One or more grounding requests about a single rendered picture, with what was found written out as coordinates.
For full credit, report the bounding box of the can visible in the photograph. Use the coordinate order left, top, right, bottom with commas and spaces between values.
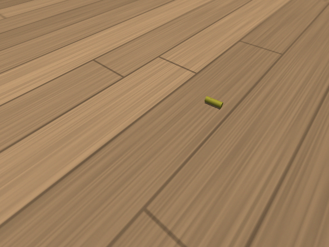
205, 96, 223, 108

